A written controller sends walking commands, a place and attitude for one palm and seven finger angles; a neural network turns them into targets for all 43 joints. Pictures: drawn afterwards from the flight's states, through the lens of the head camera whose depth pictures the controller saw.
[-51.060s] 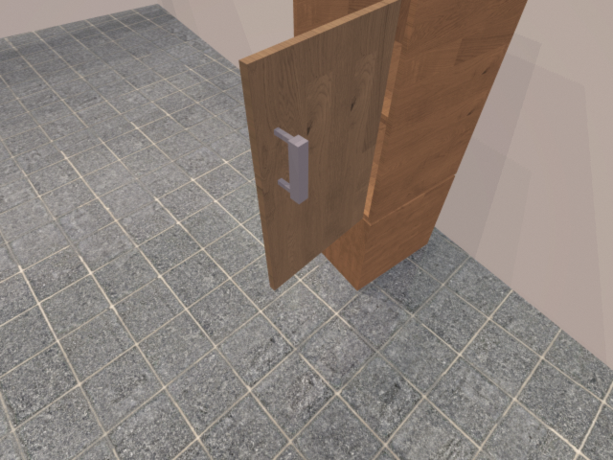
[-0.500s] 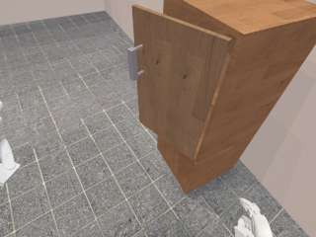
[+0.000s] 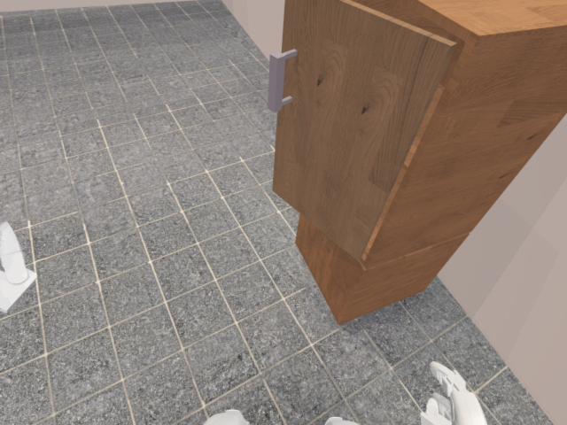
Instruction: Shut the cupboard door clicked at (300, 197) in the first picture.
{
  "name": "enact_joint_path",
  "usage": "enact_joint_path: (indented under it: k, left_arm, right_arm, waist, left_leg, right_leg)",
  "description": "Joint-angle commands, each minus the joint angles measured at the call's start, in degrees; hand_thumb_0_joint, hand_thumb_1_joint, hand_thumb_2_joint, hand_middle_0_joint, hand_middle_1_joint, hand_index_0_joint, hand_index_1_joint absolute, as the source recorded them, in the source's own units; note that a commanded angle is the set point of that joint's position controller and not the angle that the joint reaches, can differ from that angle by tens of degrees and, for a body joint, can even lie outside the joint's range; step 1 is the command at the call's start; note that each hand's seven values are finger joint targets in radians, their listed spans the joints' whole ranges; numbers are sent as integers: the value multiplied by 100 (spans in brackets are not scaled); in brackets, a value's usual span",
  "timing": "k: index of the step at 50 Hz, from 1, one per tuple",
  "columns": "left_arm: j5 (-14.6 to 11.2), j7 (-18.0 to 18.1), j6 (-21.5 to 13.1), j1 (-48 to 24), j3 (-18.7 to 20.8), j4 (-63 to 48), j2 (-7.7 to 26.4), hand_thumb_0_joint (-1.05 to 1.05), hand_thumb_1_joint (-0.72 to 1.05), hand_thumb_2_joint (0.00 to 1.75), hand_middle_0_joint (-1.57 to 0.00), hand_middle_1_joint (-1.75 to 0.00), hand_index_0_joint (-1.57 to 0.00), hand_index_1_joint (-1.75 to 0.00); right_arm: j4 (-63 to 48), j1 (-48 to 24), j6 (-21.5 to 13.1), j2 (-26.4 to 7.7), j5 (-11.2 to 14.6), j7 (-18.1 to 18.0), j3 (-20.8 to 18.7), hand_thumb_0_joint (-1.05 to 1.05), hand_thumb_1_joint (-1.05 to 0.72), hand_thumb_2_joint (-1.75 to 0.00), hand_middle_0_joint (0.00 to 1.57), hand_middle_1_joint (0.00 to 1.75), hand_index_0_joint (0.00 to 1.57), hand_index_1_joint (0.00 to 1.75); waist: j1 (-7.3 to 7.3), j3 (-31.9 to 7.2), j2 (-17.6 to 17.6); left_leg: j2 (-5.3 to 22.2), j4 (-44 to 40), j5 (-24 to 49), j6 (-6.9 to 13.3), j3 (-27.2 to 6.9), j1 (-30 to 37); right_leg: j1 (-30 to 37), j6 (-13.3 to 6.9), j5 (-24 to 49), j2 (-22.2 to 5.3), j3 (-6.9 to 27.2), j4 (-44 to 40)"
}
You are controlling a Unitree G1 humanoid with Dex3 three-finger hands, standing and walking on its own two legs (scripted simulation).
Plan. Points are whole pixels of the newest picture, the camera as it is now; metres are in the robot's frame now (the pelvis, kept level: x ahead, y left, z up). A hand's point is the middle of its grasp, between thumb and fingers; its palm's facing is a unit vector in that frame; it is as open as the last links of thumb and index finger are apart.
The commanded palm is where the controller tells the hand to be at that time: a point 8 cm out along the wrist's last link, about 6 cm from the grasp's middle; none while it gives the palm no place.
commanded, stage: step back with the hand held close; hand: left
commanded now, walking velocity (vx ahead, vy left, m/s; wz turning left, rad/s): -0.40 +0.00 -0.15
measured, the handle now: (283, 80) +0.79 +0.05 +0.08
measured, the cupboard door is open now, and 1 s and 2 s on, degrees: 21 21 21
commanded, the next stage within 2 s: stop stepping back and stand still in 0.16 s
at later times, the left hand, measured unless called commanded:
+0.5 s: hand out of the picture +0.13 +0.24 +0.19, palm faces +0.29 -0.83 -0.47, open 7.4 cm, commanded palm +0.10 +0.28 +0.20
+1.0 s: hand out of the picture +0.12 +0.31 +0.18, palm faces +0.44 -0.82 -0.36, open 7.4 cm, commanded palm +0.06 +0.33 +0.20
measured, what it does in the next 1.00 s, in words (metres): walks backwards: right foot, then left foot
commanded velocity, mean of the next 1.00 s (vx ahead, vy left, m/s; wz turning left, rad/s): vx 0.00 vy -0.03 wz -0.02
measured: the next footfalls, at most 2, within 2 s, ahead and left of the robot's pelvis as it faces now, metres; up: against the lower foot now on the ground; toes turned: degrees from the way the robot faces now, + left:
right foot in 0.24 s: -0.16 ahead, -0.13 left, +0.00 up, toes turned -8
left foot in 0.50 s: +0.10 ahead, +0.07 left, +0.00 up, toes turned -8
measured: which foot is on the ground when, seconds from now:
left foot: down 0.00-0.42, up 0.44-0.48, down 0.50-0.72, up 0.74-0.86, down 0.88-1.00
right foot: up 0.00-0.22, down 0.24-0.94, up 0.96-1.00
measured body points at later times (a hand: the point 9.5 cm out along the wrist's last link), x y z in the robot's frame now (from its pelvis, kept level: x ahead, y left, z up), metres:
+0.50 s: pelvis -0.08 +0.01 +0.00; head -0.13 +0.03 +0.45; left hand +0.11 +0.28 +0.22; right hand -0.01 -0.28 -0.07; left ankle +0.06 +0.08 -0.71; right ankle -0.20 -0.12 -0.72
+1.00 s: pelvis -0.12 +0.05 +0.01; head -0.14 +0.06 +0.46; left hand +0.09 +0.35 +0.20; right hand +0.00 -0.20 -0.07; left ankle -0.05 +0.14 -0.72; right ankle -0.17 -0.07 -0.71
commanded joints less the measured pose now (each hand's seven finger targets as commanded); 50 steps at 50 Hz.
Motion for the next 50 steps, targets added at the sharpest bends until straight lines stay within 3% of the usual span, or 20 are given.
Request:
enact_joint_path:
  k: [1,6,9,14,15,17,19,22,25,29,32,34,35,36,37,38,42,45,48,50]
  left_arm:
    - [-83,35,-435,-192,1052,-1209,1075,0,90,90,-20,-30,-20,-30]
    - [-254,-13,-371,-253,373,-1282,703,0,90,90,-20,-30,-20,-30]
    - [-258,-73,-378,-478,309,-1277,822,0,90,90,-20,-30,-20,-30]
    - [-317,-92,-390,-126,788,-1318,1302,0,90,90,-20,-30,-20,-30]
    - [-391,-111,-282,161,758,-1260,1271,0,90,90,-20,-30,-20,-30]
    - [-487,-39,-105,922,1397,-1225,1815,0,90,90,-20,-30,-20,-30]
    - [-458,-9,82,1086,1155,-1136,1525,0,90,90,-20,-30,-20,-30]
    - [-317,125,151,23,938,-856,1476,0,90,90,-20,-30,-20,-30]
    - [-129,127,130,-947,398,-144,1108,0,90,90,-20,-30,-20,-30]
    - [-150,84,-45,-968,401,-696,1051,0,90,90,-20,-30,-20,-30]
    - [-220,15,-115,-297,646,-1448,1264,0,90,90,-20,-30,-20,-30]
    - [-243,-39,-83,458,707,-1621,1201,0,90,90,-20,-30,-20,-30]
    - [-232,-34,-56,789,894,-1585,1348,0,90,90,-20,-30,-20,-30]
    - [-270,-11,-15,964,1051,-1521,1467,0,90,90,-20,-30,-20,-30]
    - [-373,51,48,1083,1243,-1304,1449,0,90,90,-20,-30,-20,-30]
    - [-352,79,116,936,985,-1127,1243,0,90,90,-20,-30,-20,-30]
    - [-125,224,78,-575,449,-249,955,0,90,90,-20,-30,-20,-30]
    - [-108,164,97,-700,208,-243,835,0,90,90,-20,-30,-20,-30]
    - [-100,67,63,-923,146,-619,800,0,90,90,-20,-30,-20,-30]
    - [-68,64,38,-940,121,-922,806,0,90,90,-20,-30,-20,-30]
  right_arm:
    - [-835,-497,-531,-787,-33,-25,-431,0,-90,-90,20,30,20,30]
    - [-571,-446,-741,-642,-88,100,-251,0,-90,-90,20,30,20,30]
    - [-433,-439,-701,-665,-118,113,-238,0,-90,-90,20,30,20,30]
    - [-672,-498,-447,-497,-45,63,-245,0,-90,-90,20,30,20,30]
    - [-800,-490,-399,-479,78,62,-275,0,-90,-90,20,30,20,30]
    - [-1018,-650,-268,-528,85,2,-203,0,-90,-90,20,30,20,30]
    - [-1013,-572,-99,-478,-5,-63,-85,0,-90,-90,20,30,20,30]
    - [-774,-372,-70,-660,-17,-152,-154,0,-90,-90,20,30,20,30]
    - [-656,-218,-267,-785,56,-263,-149,0,-90,-90,20,30,20,30]
    - [-759,-361,-552,-900,45,-223,-159,0,-90,-90,20,30,20,30]
    - [-805,-277,-676,-734,-24,-50,-204,0,-90,-90,20,30,20,30]
    - [-910,-258,-600,-618,-23,55,-175,0,-90,-90,20,30,20,30]
    - [-917,-238,-540,-565,9,97,-197,0,-90,-90,20,30,20,30]
    - [-825,-178,-435,-551,-8,93,-258,0,-90,-90,20,30,20,30]
    - [-711,-52,-352,-609,-38,82,-293,0,-90,-90,20,30,20,30]
    - [-618,45,-227,-534,-38,69,-217,0,-90,-90,20,30,20,30]
    - [-531,-155,-378,-632,47,-111,-132,0,-90,-90,20,30,20,30]
    - [-713,-268,-478,-813,134,-191,-162,0,-90,-90,20,30,20,30]
    - [-632,-362,-546,-637,29,-183,-7,0,-90,-90,20,30,20,30]
    - [-664,-405,-621,-586,-2,-133,-16,0,-90,-90,20,30,20,30]
  waist:
    - [15,-910,1220]
    - [30,-1012,1448]
    - [50,-1357,1395]
    - [-11,-2102,491]
    - [-73,-2020,-218]
    - [3,-1608,-285]
    - [-91,-849,15]
    - [-235,53,-523]
    - [-333,885,-180]
    - [-70,348,2043]
    - [105,-618,1597]
    - [68,-1036,1195]
    - [48,-1118,546]
    - [7,-895,-513]
    - [-3,-749,-915]
    - [-87,-462,-753]
    - [-191,63,12]
    - [-39,-86,475]
    - [-113,5,1058]
    - [-48,-203,814]
  left_leg:
    - [2076,-2657,-2317,699,-1785,-1277]
    - [1689,-2542,-693,255,-1214,997]
    - [1580,-2191,663,-68,-922,1854]
    - [659,-1000,1556,-445,372,2705]
    - [418,-704,870,-406,420,2793]
    - [215,-359,-251,-421,218,2333]
    - [143,-56,-482,-488,4,1787]
    - [127,698,-617,-478,-268,1393]
    - [340,-334,-768,-280,-609,1195]
    - [1070,-3799,-4116,-590,-2475,-34]
    - [887,-3527,-3018,-697,-1603,167]
    - [318,-2461,-2136,-714,-558,130]
    - [-3,-1258,-1515,-592,-61,591]
    - [-210,296,-948,-567,-43,1035]
    - [-180,1194,-837,-571,-213,924]
    - [-55,1615,-783,-552,-364,331]
    - [187,-667,-665,-255,-171,1243]
    - [821,-1604,-616,58,-1027,1548]
    - [1469,-3253,-3081,160,-2401,756]
    - [1428,-3231,-2703,159,-2076,871]
  right_leg:
    - [1643,-72,-1040,415,62,2265]
    - [860,-134,-1608,260,-316,-187]
    - [1160,-206,-764,194,-382,-1925]
    - [894,-384,1446,-467,-142,-2144]
    - [634,-225,1446,-578,-119,-2181]
    - [164,-499,-171,-906,146,-2391]
    - [-267,-930,-1467,-1109,519,-2702]
    - [-903,-1063,-2485,-1378,704,-3029]
    - [-734,-659,-1906,-841,35,-2235]
    - [1363,-304,-1788,571,-512,-151]
    - [2285,-421,-1549,651,-615,-814]
    - [2657,-526,-1365,260,-375,-1791]
    - [1926,-660,-1652,-278,229,-2358]
    - [573,-1046,-2463,-1124,1344,-3003]
    - [7,-1533,-2641,-1647,1881,-3242]
    - [91,-1648,-2583,-1795,1829,-3099]
    - [221,-777,-1541,-993,551,-2278]
    - [559,-353,-358,-210,162,-1443]
    - [898,-135,-766,22,-197,-400]
    - [1127,-176,-635,-21,-183,-588]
